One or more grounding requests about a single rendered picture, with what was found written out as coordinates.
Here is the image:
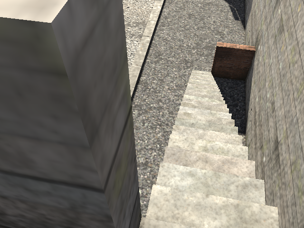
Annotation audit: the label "stairs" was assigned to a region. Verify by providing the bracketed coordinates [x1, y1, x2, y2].
[146, 69, 279, 228]

